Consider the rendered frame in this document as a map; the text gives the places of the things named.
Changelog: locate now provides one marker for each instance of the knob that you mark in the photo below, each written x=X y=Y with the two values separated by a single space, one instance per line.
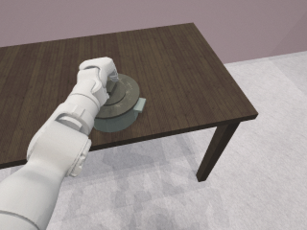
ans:
x=110 y=87

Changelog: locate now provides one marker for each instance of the left robot forearm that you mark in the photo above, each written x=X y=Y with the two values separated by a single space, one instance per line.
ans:
x=81 y=106

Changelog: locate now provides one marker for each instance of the left robot upper arm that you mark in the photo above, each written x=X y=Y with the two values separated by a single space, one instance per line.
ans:
x=28 y=197

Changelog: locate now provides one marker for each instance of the lid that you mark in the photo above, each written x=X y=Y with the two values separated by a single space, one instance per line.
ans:
x=123 y=99

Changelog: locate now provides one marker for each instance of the pot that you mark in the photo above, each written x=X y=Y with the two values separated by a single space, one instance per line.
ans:
x=122 y=122

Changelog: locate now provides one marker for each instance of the table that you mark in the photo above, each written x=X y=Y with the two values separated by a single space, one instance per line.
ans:
x=186 y=87

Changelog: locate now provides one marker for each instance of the robot left hand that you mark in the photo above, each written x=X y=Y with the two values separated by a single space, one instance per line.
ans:
x=105 y=62

